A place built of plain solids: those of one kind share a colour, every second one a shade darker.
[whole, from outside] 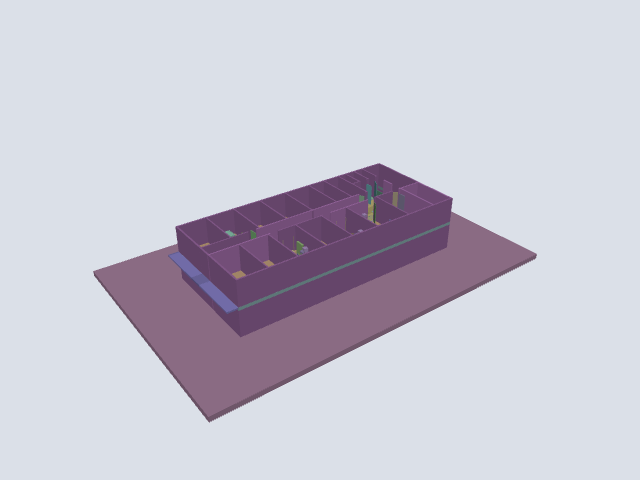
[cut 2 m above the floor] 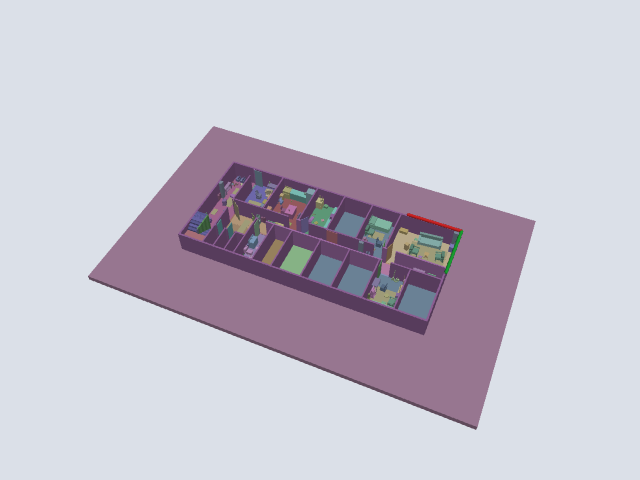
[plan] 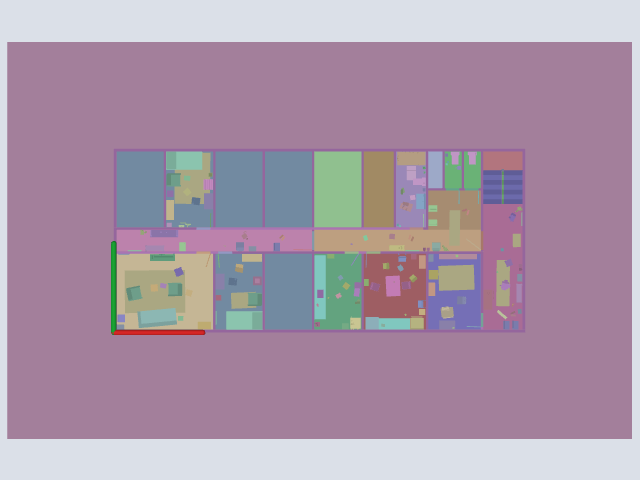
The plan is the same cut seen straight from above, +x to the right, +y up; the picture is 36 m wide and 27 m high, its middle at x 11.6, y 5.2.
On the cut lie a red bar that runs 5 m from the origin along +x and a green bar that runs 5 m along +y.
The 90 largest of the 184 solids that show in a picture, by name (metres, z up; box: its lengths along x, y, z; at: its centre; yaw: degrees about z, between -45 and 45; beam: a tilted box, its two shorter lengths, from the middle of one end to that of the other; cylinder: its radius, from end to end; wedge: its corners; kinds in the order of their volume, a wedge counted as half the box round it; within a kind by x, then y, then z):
{
 "under_1": {"box": [35.15, 22.34, 0.5], "at": [11.57, 5.17, -0.33]},
 "wall_1": {"box": [0.16, 4.27, 5.57], "at": [0.08, 2.29, 2.48]},
 "wall_2": {"box": [0.16, 1.22, 5.57], "at": [0.08, 5.17, 2.48]},
 "wall_3": {"box": [0.16, 4.27, 5.57], "at": [0.08, 8.04, 2.48]},
 "wall_4": {"box": [4.53, 0.13, 2.49], "at": [2.27, 5.84, 4.02]},
 "wall_5": {"box": [4.65, 0.13, 2.78], "at": [2.33, 4.5, 1.09]},
 "wall_6": {"box": [4.65, 0.13, 2.78], "at": [2.33, 5.84, 1.09]},
 "wall_7": {"box": [0.13, 4.27, 2.49], "at": [2.88, 2.29, 4.02]},
 "wall_8": {"box": [0.13, 4.27, 5.57], "at": [2.88, 8.04, 2.48]},
 "wall_9": {"box": [5.87, 0.13, 2.49], "at": [2.94, 4.5, 4.02]},
 "wall_10": {"box": [0.13, 4.27, 5.57], "at": [5.66, 2.29, 2.48]},
 "wall_11": {"box": [0.13, 4.27, 5.57], "at": [5.66, 8.04, 2.48]},
 "wall_12": {"box": [0.13, 4.27, 5.57], "at": [8.44, 2.29, 2.48]},
 "wall_13": {"box": [0.13, 4.27, 5.57], "at": [8.44, 8.04, 2.48]},
 "wall_14": {"box": [4.77, 0.13, 2.49], "at": [9.04, 4.5, 4.02]},
 "wall_15": {"box": [6.33, 0.13, 2.78], "at": [9.82, 4.5, 1.09]},
 "wall_16": {"box": [11.33, 0.13, 2.49], "at": [10.98, 5.84, 4.02]},
 "wall_17": {"box": [11.21, 0.13, 2.78], "at": [11.04, 5.84, 1.09]},
 "wall_18": {"box": [0.13, 4.27, 5.57], "at": [11.21, 2.29, 2.48]},
 "wall_19": {"box": [0.13, 4.27, 5.57], "at": [11.21, 8.04, 2.48]},
 "wall_20": {"box": [23.15, 0.16, 5.57], "at": [11.57, 0.08, 2.48]},
 "wall_21": {"box": [23.15, 0.16, 5.57], "at": [11.57, 10.26, 2.48]},
 "wall_22": {"box": [0.13, 4.27, 5.57], "at": [13.99, 2.29, 2.48]},
 "wall_23": {"box": [0.13, 4.27, 5.57], "at": [13.99, 8.04, 2.48]},
 "wall_24": {"box": [4.4, 0.13, 2.49], "at": [14.42, 4.5, 4.02]},
 "wall_25": {"box": [0.13, 4.27, 5.57], "at": [15.81, 8.04, 2.48]},
 "wall_26": {"box": [0.13, 4.27, 5.57], "at": [17.62, 2.29, 2.48]},
 "wall_27": {"box": [0.13, 2.07, 5.57], "at": [17.62, 6.95, 2.48]},
 "wall_28": {"box": [0.13, 2.07, 5.57], "at": [17.62, 9.14, 2.48]},
 "wall_29": {"box": [5.78, 0.13, 2.78], "at": [17.89, 4.5, 1.09]},
 "wall_30": {"box": [1.11, 0.13, 5.57], "at": [18.11, 8.04, 2.48]},
 "wall_31": {"box": [0.13, 2.07, 5.57], "at": [18.55, 9.14, 2.48]},
 "wall_32": {"box": [2.3, 0.13, 2.49], "at": [18.56, 4.5, 4.02]},
 "wall_33": {"box": [0.13, 2.07, 5.57], "at": [19.64, 9.14, 2.48]},
 "wall_34": {"box": [0.13, 4.27, 2.49], "at": [20.71, 2.29, 4.02]},
 "wall_35": {"box": [0.13, 3.33, 2.78], "at": [20.71, 2.77, 1.09]},
 "wall_36": {"box": [0.13, 2.29, 2.78], "at": [20.71, 6.84, 1.09]},
 "wall_37": {"box": [0.13, 2.07, 5.57], "at": [20.71, 9.14, 2.48]},
 "wall_38": {"box": [2.65, 0.13, 2.49], "at": [21.82, 4.5, 4.02]},
 "wall_39": {"box": [0.16, 4.27, 2.49], "at": [23.07, 2.29, 4.02]},
 "wall_40": {"box": [0.16, 10.02, 2.78], "at": [23.07, 5.17, 1.09]},
 "wall_41": {"box": [0.16, 5.62, 2.49], "at": [23.07, 7.37, 4.02]},
 "floor_study_1": {"box": [2.65, 4.27, 0.5], "at": [1.49, 8.04, -0.25]},
 "floor_study_2": {"box": [2.65, 4.27, 0.5], "at": [4.26, 8.04, -0.25]},
 "floor_study_3": {"box": [2.65, 4.27, 0.5], "at": [7.04, 2.29, -0.25]},
 "floor_study_4": {"box": [2.65, 4.27, 0.5], "at": [7.04, 8.04, -0.25]},
 "floor_study_5": {"box": [2.65, 4.27, 0.5], "at": [9.82, 2.29, -0.25]},
 "floor_study_6": {"box": [2.65, 4.27, 0.5], "at": [9.82, 8.04, -0.25]},
 "stair_1": {"box": [1.05, 1.9, 0.47], "at": [21.3, 8.17, -0.06]},
 "stair_2": {"box": [1.05, 1.63, 0.65], "at": [21.3, 8.31, 0.02]},
 "stair_3": {"box": [1.05, 1.36, 0.82], "at": [21.3, 8.44, 0.11]},
 "stair_4": {"box": [1.05, 1.09, 0.99], "at": [21.3, 8.58, 0.2]},
 "stair_5": {"box": [1.05, 0.82, 1.17], "at": [21.3, 8.71, 0.28]},
 "stair_6": {"box": [1.05, 0.54, 1.34], "at": [21.3, 8.85, 0.37]},
 "stair_7": {"box": [1.05, 0.27, 2.91], "at": [22.46, 7.36, 1.15]},
 "stair_8": {"box": [1.05, 0.54, 2.73], "at": [22.46, 7.49, 1.07]},
 "stair_9": {"box": [1.05, 0.82, 2.56], "at": [22.46, 7.63, 0.98]},
 "stair_10": {"box": [1.05, 1.09, 2.38], "at": [22.46, 7.76, 0.89]},
 "stair_11": {"box": [1.05, 1.36, 2.21], "at": [22.46, 7.9, 0.81]},
 "stair_12": {"box": [1.05, 1.63, 2.04], "at": [22.46, 8.04, 0.72]},
 "stair_13": {"box": [1.05, 1.9, 1.86], "at": [22.46, 8.17, 0.63]},
 "floor_common_room_1": {"box": [5.43, 4.27, 0.5], "at": [2.88, 2.29, -0.25]},
 "floor_corridor_near_1": {"box": [9.37, 1.22, 0.5], "at": [15.96, 5.17, -0.25]},
 "floor_corridor_near_2": {"box": [2.96, 2.2, 0.5], "at": [19.17, 6.88, -0.25]},
 "floor_entrance_hall_1": {"box": [2.21, 7.06, 0.5], "at": [21.89, 3.69, -0.25]},
 "floor_pantry_1": {"box": [3.5, 4.27, 0.5], "at": [15.81, 2.29, -0.25]},
 "floor_corridor_far_1": {"box": [10.99, 1.22, 0.5], "at": [5.66, 5.17, -0.25]},
 "floor_lodge_1": {"box": [2.96, 4.27, 0.5], "at": [19.17, 2.29, -0.25]},
 "floor_bicycle_store_1": {"box": [2.65, 4.27, 0.5], "at": [12.61, 8.04, -0.25]},
 "floor_laundry_1": {"box": [2.65, 4.27, 0.5], "at": [12.61, 2.29, -0.25]},
 "stair_landing_1": {"box": [2.21, 1.06, 1.69], "at": [21.89, 9.65, 0.54]},
 "upper_floor_study_1": {"box": [2.65, 4.27, 0.16], "at": [1.49, 2.29, 2.7]},
 "upper_floor_study_2": {"box": [2.65, 4.27, 0.16], "at": [4.26, 2.29, 2.7]},
 "floor_drying_room_1": {"box": [1.69, 4.27, 0.5], "at": [14.9, 8.04, -0.25]},
 "floor_bathroom_1": {"box": [1.68, 4.27, 0.5], "at": [16.72, 8.04, -0.25]},
 "floor_wc_1": {"box": [0.95, 2.07, 0.5], "at": [19.09, 9.14, -0.25]},
 "floor_wc_2": {"box": [0.95, 2.07, 0.5], "at": [20.18, 9.14, -0.25]},
 "child_bed_1": {"box": [2.06, 1.06, 0.4], "at": [3.95, 9.68, 0.38]},
 "child_bed_2": {"box": [2.06, 1.06, 0.4], "at": [7.36, 0.66, 0.38]},
 "upper_floor_next_1": {"box": [1.0, 4.27, 0.16], "at": [-0.5, 2.29, 2.7]},
 "upper_floor_next_2": {"box": [1.0, 4.27, 0.16], "at": [-0.5, 8.04, 2.7]},
 "wall_band_1": {"box": [23.15, 0.16, 0.31], "at": [11.57, 0.08, 2.62]},
 "fridge_1": {"box": [0.75, 0.7, 1.72], "at": [14.53, 0.52, 0.86]},
 "counter_run_1": {"box": [1.76, 0.61, 0.78], "at": [15.79, 0.47, 0.49]},
 "floor_cleaners_cupboard_1": {"box": [0.8, 2.07, 0.5], "at": [18.09, 9.14, -0.25]},
 "bookcase_1": {"box": [2.14, 0.31, 1.15], "at": [19.36, 4.26, 0.57]},
 "sofa_1": {"box": [2.16, 0.93, 0.34], "at": [2.44, 0.82, 0.28], "yaw": 5.5},
 "rug_1": {"box": [3.4, 2.4, 0.08], "at": [2.32, 2.3, -0.03], "yaw": 0.5},
 "chest_drawers_1": {"box": [0.5, 1.13, 1.0], "at": [21.04, 1.83, 0.5]},
 "kitchen_table_1": {"box": [0.71, 1.06, 0.72], "at": [15.71, 2.61, 0.36], "yaw": 2.6}
}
